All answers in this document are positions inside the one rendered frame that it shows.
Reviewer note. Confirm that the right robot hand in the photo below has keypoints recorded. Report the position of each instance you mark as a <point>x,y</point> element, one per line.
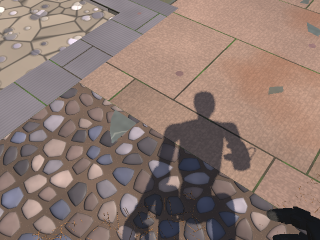
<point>300,219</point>

